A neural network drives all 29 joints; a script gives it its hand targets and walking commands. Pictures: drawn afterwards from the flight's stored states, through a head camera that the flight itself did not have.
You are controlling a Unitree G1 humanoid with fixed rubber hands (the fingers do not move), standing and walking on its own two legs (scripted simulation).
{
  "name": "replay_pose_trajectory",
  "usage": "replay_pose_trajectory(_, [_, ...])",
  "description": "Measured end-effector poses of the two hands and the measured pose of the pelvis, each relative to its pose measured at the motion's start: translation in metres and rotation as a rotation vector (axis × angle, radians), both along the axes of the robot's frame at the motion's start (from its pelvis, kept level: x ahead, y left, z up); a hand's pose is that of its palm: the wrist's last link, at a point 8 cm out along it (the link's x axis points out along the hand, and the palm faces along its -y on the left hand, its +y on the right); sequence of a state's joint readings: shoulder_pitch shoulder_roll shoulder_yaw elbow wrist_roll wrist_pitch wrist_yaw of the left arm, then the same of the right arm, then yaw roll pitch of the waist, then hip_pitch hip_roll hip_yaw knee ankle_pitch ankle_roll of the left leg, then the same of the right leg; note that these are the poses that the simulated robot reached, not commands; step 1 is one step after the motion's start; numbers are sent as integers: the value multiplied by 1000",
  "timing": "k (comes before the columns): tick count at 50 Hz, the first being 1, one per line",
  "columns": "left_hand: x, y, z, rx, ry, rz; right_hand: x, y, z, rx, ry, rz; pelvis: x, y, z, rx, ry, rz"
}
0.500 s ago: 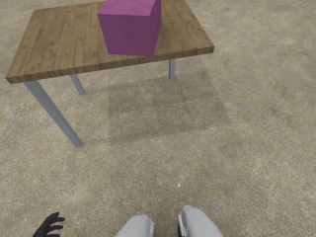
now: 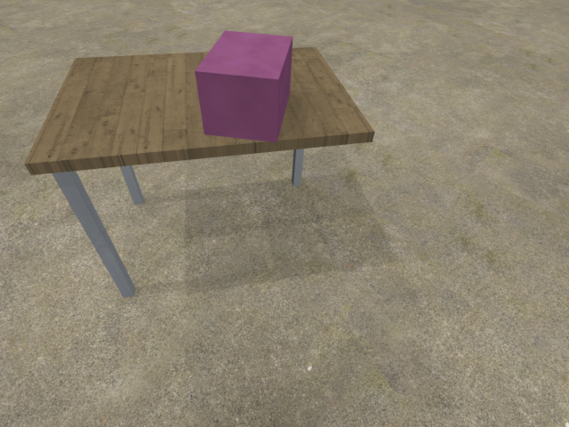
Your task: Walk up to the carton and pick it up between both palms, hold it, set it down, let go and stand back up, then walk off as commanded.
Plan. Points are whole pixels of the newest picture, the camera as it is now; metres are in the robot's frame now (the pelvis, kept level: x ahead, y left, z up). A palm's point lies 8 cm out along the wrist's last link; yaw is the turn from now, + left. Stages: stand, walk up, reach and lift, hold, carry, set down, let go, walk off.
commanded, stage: walk off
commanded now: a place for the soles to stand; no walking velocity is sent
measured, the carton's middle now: (249, 84) +0.96 +0.04 +0.02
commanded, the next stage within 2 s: stand in 1.96 s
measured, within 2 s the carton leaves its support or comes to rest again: neither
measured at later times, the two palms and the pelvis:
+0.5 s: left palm (65, 414) +0.20 +0.34 -0.13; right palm out of the picture +0.07 -0.28 -0.08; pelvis +0.07 +0.05 -0.01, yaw +0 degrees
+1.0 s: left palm (97, 418) +0.18 +0.28 -0.11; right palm (534, 425) +0.13 -0.37 -0.11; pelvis +0.07 -0.03 -0.01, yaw +1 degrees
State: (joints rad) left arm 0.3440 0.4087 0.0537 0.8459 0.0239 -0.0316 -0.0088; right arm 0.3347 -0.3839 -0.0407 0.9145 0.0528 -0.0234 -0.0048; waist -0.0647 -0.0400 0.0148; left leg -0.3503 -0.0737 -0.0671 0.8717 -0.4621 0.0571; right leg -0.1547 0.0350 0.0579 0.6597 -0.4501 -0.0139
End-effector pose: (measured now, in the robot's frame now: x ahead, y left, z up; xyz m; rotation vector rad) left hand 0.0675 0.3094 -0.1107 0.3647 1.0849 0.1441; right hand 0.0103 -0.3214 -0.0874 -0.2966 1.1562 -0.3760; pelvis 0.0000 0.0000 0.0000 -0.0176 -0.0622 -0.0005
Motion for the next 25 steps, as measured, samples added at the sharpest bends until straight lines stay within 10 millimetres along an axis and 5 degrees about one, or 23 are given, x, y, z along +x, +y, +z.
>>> replay_pose_trajectory(5, [-1,19,-1,5,47,19,30,7,6,-22,-14,27,23,16,1,-8,-22,10])
replay_pose_trajectory(10, [28,40,-16,-14,69,11,56,26,8,-53,-16,44,44,41,-7,-11,-11,10])
replay_pose_trajectory(18, [102,45,-17,-42,10,-28,64,48,13,-58,48,27,62,56,-2,-25,18,2])
replay_pose_trajectory(25, [131,30,-24,-47,17,-37,63,41,5,-62,93,14,66,46,-6,-4,16,4])
